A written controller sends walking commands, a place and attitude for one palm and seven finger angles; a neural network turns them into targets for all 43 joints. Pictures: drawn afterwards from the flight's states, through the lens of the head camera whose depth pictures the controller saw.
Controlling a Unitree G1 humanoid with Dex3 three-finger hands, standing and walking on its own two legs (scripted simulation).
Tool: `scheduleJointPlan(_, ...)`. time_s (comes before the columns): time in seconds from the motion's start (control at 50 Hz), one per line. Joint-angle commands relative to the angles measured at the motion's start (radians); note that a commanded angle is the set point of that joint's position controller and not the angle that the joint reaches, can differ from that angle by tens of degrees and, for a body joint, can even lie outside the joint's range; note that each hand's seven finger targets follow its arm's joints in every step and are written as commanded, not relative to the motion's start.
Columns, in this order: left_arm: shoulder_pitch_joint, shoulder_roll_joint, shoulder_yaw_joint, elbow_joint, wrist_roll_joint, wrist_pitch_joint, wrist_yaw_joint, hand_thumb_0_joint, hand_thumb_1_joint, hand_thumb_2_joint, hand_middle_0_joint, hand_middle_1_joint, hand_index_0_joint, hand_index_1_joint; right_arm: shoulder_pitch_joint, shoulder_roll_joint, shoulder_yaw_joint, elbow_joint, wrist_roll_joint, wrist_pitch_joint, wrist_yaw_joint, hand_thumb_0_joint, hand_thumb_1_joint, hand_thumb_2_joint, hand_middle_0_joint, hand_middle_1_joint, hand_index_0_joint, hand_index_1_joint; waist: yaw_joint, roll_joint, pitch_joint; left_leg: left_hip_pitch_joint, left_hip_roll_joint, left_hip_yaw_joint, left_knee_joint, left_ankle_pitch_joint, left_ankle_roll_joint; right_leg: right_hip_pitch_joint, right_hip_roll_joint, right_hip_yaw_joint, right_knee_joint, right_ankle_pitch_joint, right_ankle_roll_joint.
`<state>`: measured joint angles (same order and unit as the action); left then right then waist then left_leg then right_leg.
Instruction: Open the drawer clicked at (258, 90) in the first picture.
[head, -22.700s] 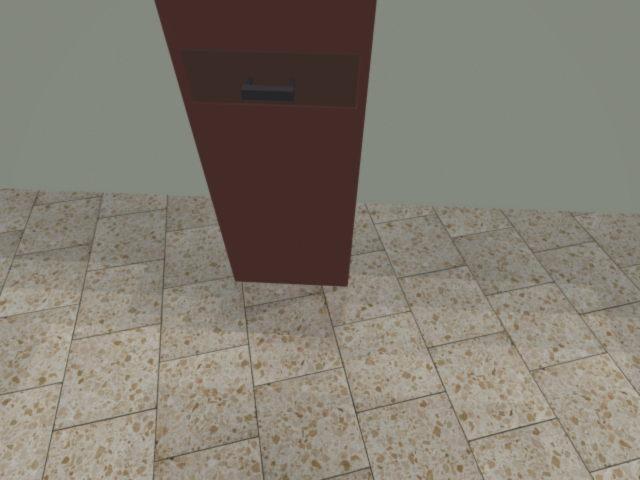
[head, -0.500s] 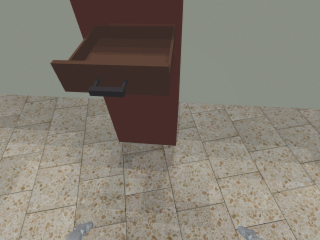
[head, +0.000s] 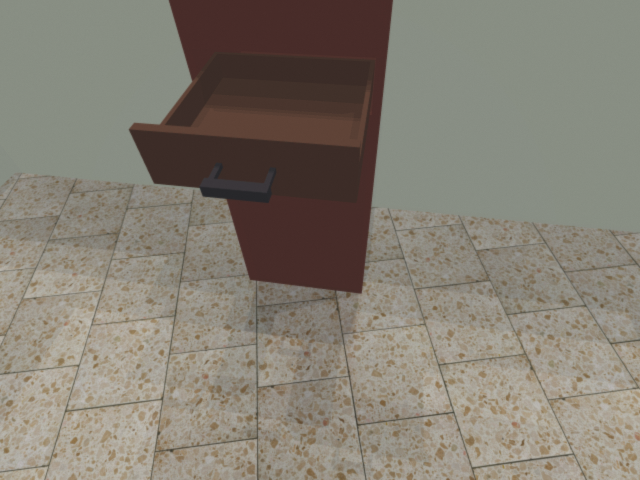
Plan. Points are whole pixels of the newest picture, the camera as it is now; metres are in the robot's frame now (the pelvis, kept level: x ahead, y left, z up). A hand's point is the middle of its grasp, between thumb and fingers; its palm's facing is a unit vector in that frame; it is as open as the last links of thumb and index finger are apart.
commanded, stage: let the arm hang, fingers relaxed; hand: left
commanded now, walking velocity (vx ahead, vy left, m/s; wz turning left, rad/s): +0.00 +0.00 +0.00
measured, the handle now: (240, 180) +0.55 +0.17 +0.05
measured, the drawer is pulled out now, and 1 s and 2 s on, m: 0.30 0.30 0.30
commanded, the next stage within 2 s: look to check the result in 0.36 s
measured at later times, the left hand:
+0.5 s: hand out of the picture +0.02 +0.18 -0.17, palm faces +0.01 -0.98 -0.22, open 7.4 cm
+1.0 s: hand out of the picture +0.02 +0.17 -0.17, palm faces +0.01 -0.98 -0.21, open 7.4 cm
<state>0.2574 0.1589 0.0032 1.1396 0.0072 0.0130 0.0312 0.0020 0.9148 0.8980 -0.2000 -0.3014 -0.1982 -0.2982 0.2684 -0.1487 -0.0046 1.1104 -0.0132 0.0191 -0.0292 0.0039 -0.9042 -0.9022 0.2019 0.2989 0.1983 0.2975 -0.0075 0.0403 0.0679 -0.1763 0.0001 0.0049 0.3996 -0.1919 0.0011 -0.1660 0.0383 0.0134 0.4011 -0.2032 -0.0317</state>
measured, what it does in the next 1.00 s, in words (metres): stands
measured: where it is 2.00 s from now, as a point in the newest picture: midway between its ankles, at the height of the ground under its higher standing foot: outside the picture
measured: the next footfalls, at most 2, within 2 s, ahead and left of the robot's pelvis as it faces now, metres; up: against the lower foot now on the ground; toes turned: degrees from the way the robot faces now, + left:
none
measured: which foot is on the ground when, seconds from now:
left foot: down 0.00-1.00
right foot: down 0.00-1.00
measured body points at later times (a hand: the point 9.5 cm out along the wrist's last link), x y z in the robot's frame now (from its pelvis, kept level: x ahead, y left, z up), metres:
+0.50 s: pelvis +0.00 +0.00 +0.00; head +0.02 -0.01 +0.45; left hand +0.02 +0.23 -0.15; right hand -0.01 -0.22 -0.17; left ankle +0.02 +0.12 -0.74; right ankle +0.01 -0.10 -0.74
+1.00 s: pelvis +0.01 +0.00 +0.00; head +0.03 -0.01 +0.45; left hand +0.03 +0.23 -0.16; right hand +0.01 -0.22 -0.17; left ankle +0.02 +0.12 -0.74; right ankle +0.01 -0.10 -0.74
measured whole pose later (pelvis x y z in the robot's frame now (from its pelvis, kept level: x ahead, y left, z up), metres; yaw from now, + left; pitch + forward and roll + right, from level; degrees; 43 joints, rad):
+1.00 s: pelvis +0.01 +0.00 +0.00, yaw -1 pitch -2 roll +0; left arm 0.23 0.15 0.02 1.12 0.01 0.01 0.03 0.00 0.91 0.90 -0.20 -0.30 -0.20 -0.30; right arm 0.24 -0.14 -0.02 1.11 -0.02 0.02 -0.03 0.00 -0.91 -0.90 0.20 0.30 0.20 0.30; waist -0.01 0.02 0.08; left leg -0.18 0.01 0.01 0.42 -0.21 0.00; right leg -0.17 0.05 0.02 0.41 -0.22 -0.03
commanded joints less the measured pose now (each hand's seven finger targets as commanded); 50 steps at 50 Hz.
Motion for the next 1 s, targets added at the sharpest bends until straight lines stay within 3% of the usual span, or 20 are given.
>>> scheduleJointPlan(0.0, 0.044, 0.114, 0.028, -0.027, 0.001, -0.016, 0.008, 0.0, 0.9, 0.9, -0.2, -0.3, -0.2, -0.3, 0.068, -0.085, -0.016, -0.017, -0.004, -0.013, -0.009, 0.0, -0.9, -0.9, 0.2, 0.3, 0.2, 0.3, -0.002, -0.04, 0.031, -0.014, 0.092, -0.073, -0.075, 0.008, 0.026, -0.06, -0.112, 0.099, -0.102, -0.025, -0.018)
scheduleJointPlan(0.12, 0.027, 0.109, 0.034, -0.037, 0.001, -0.016, 0.007, 0.0, 0.9, 0.9, -0.2, -0.3, -0.2, -0.3, 0.066, -0.08, -0.019, -0.016, -0.006, -0.015, -0.01, 0.0, -0.9, -0.9, 0.2, 0.3, 0.2, 0.3, -0.001, -0.029, 0.038, -0.025, 0.089, -0.071, -0.071, 0.005, 0.024, -0.062, -0.111, 0.107, -0.098, -0.025, -0.018)
scheduleJointPlan(0.22, 0.013, 0.114, 0.037, -0.046, 0.0, -0.02, 0.007, 0.0, 0.9, 0.9, -0.2, -0.3, -0.2, -0.3, 0.072, -0.08, -0.022, -0.018, -0.005, -0.018, -0.011, 0.0, -0.9, -0.9, 0.2, 0.3, 0.2, 0.3, -0.004, -0.039, 0.013, -0.012, 0.093, -0.069, -0.061, 0.056, 0.023, -0.039, -0.113, 0.104, -0.085, 0.047, -0.019)
scheduleJointPlan(0.58, 0.028, 0.106, 0.037, -0.039, 0.0, -0.02, 0.009, 0.0, 0.9, 0.9, -0.2, -0.3, -0.2, -0.3, 0.061, -0.084, -0.027, -0.016, -0.001, -0.014, -0.015, 0.0, -0.9, -0.9, 0.2, 0.3, 0.2, 0.3, -0.006, -0.046, 0.005, 0.024, 0.097, -0.066, -0.054, 0.053, 0.022, -0.05, -0.111, 0.107, -0.094, 0.041, -0.018)
scheduleJointPlan(0.7, 0.026, 0.101, 0.036, -0.035, 0.001, -0.017, 0.008, 0.0, 0.9, 0.9, -0.2, -0.3, -0.2, -0.3, 0.055, -0.084, -0.027, -0.015, -0.003, -0.013, -0.016, 0.0, -0.9, -0.9, 0.2, 0.3, 0.2, 0.3, -0.009, -0.019, 0.013, 0.015, 0.1, -0.069, -0.055, 0.036, 0.023, -0.057, -0.111, 0.104, -0.093, 0.02, -0.017)
scheduleJointPlan(0.78, 0.03, 0.105, 0.036, -0.038, 0.001, -0.019, 0.008, 0.0, 0.9, 0.9, -0.2, -0.3, -0.2, -0.3, 0.048, -0.086, -0.03, -0.021, 0.0, -0.014, -0.015, 0.0, -0.9, -0.9, 0.2, 0.3, 0.2, 0.3, -0.007, -0.044, 0.002, 0.027, 0.098, -0.067, -0.047, 0.054, 0.024, -0.056, -0.111, 0.108, -0.088, 0.045, -0.017)
scheduleJointPlan(0.98, 0.022, 0.11, 0.04, -0.046, 0.001, -0.019, 0.008, 0.0, 0.9, 0.9, -0.2, -0.3, -0.2, -0.3, 0.036, -0.089, -0.033, -0.024, -0.001, -0.015, -0.016, 0.0, -0.9, -0.9, 0.2, 0.3, 0.2, 0.3, -0.005, -0.039, -0.012, 0.031, 0.102, -0.067, -0.041, 0.076, 0.023, -0.042, -0.111, 0.107, -0.073, 0.092, -0.017)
